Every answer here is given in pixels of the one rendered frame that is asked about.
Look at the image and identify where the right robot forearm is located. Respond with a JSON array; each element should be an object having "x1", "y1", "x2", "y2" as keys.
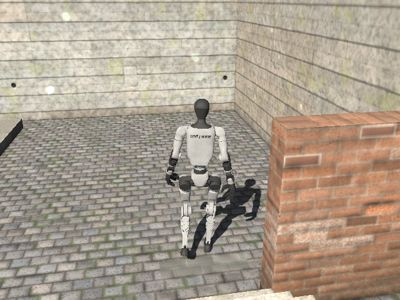
[{"x1": 222, "y1": 153, "x2": 234, "y2": 184}]

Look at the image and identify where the left robot upper arm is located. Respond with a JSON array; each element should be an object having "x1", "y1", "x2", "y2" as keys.
[{"x1": 171, "y1": 125, "x2": 188, "y2": 159}]

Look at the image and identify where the left robot hand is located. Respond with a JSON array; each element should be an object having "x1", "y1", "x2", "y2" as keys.
[{"x1": 165, "y1": 173, "x2": 179, "y2": 186}]

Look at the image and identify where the right robot upper arm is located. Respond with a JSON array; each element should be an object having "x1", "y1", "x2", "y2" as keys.
[{"x1": 214, "y1": 126, "x2": 229, "y2": 162}]

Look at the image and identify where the robot left foot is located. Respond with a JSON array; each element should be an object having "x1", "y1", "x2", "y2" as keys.
[{"x1": 180, "y1": 246, "x2": 189, "y2": 256}]

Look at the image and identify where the right robot hand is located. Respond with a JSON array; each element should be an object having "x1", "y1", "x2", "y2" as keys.
[{"x1": 221, "y1": 183, "x2": 236, "y2": 201}]

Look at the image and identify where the left robot forearm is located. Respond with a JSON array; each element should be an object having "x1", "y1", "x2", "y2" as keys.
[{"x1": 166, "y1": 150, "x2": 178, "y2": 175}]

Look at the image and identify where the left robot thigh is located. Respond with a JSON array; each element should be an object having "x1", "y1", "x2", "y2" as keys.
[{"x1": 179, "y1": 174, "x2": 191, "y2": 216}]

